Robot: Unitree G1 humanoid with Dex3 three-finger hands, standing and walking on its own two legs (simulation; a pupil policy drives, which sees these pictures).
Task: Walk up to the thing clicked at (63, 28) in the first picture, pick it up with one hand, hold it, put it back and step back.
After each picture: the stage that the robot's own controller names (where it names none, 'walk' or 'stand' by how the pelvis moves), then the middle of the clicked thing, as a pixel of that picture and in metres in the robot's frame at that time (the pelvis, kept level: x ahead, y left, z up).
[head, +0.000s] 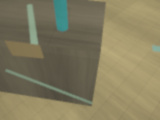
stand; (60, 9) +0.83 +0.13 +0.02
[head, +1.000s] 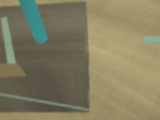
walk; (34, 20) +0.70 +0.27 +0.03
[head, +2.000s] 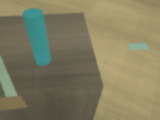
stand; (38, 40) +0.53 +0.19 +0.04
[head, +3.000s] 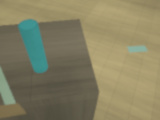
stand; (35, 49) +0.52 +0.21 +0.02
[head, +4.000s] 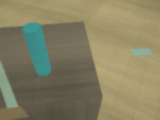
stand; (38, 52) +0.51 +0.20 +0.02
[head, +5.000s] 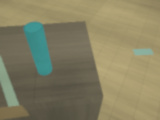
stand; (39, 51) +0.51 +0.20 +0.02
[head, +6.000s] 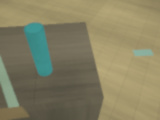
stand; (40, 52) +0.50 +0.19 +0.02
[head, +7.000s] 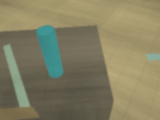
rise first; (51, 54) +0.50 +0.17 +0.02
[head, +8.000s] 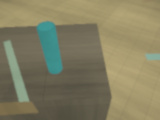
go down; (51, 50) +0.52 +0.18 +0.02
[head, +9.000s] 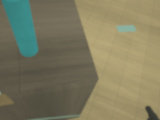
go down; (23, 28) +0.53 +0.16 +0.06
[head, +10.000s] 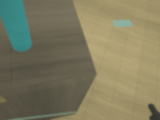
go down; (14, 19) +0.53 +0.17 +0.09
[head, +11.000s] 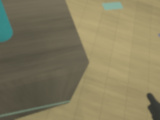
close in; out of the picture +0.53 +0.19 +0.12
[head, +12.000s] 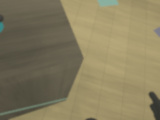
close; out of the picture +0.57 +0.20 +0.13
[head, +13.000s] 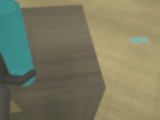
lift; (15, 50) +0.37 +0.19 +0.16
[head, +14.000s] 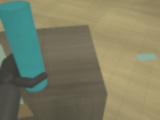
hold; (27, 51) +0.34 +0.16 +0.21
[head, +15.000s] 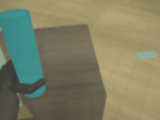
hold; (26, 58) +0.34 +0.16 +0.18
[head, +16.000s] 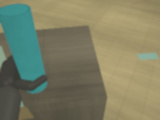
crouch; (27, 54) +0.34 +0.16 +0.20
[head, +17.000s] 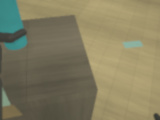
crouch; (4, 7) +0.48 +0.19 +0.24
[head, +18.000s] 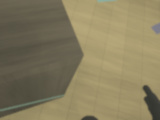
lower; out of the picture +0.57 +0.20 +0.13
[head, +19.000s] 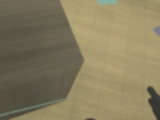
lower; out of the picture +0.56 +0.20 +0.13
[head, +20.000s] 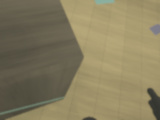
lower; out of the picture +0.57 +0.20 +0.13
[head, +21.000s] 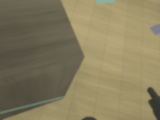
lower; out of the picture +0.57 +0.20 +0.13
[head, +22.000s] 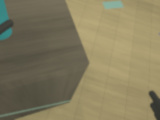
loosen; out of the picture +0.55 +0.18 +0.12
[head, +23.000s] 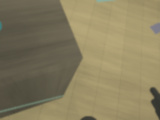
withdraw; out of the picture +0.54 +0.19 +0.13
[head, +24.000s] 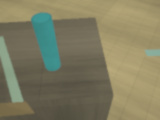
sink last; (48, 45) +0.51 +0.17 +0.07
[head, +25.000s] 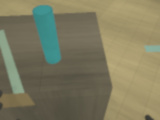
stand; (48, 37) +0.53 +0.17 +0.07
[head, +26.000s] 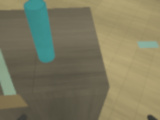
stand; (41, 34) +0.52 +0.17 +0.08
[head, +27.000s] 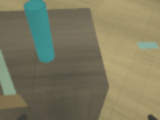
stand; (41, 35) +0.52 +0.17 +0.08
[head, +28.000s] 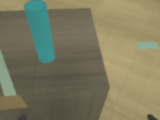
stand; (42, 35) +0.52 +0.17 +0.08
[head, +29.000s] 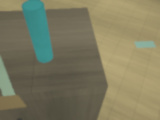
stand; (40, 35) +0.52 +0.17 +0.08
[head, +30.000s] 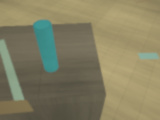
stand; (47, 48) +0.54 +0.17 +0.02
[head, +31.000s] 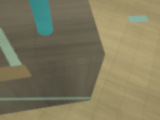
walk; (40, 8) +0.63 +0.17 +0.04
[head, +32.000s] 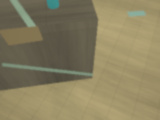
walk; out of the picture +0.92 +0.21 +0.04
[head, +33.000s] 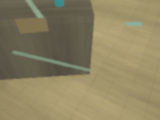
stand; out of the picture +1.14 +0.20 +0.04
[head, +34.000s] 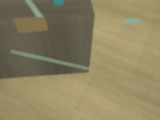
stand; out of the picture +1.12 +0.19 +0.02
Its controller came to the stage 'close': yes
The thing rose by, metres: 0.21
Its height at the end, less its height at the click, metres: +0.00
